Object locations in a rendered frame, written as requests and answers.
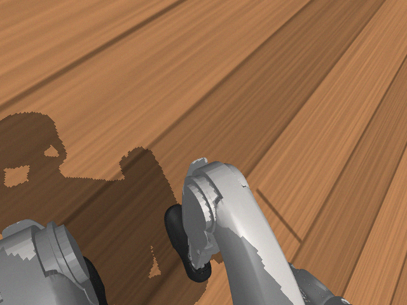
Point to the left robot foot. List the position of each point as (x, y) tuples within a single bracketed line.
[(96, 282)]

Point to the right robot foot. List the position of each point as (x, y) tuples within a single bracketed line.
[(179, 240)]

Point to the right robot hand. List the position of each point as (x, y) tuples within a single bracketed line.
[(313, 291)]

